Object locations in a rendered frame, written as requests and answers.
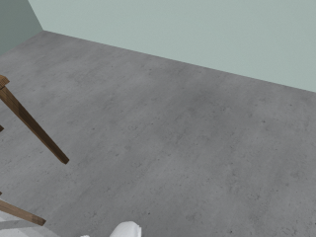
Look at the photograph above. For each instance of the chair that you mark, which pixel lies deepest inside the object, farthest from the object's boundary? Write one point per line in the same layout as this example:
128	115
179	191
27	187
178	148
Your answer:
13	210

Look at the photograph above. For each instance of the table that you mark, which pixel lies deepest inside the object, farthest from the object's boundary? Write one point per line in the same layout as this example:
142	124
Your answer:
15	106

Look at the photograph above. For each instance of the left robot thigh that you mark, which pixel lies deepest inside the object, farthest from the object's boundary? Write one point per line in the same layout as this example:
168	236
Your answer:
127	229

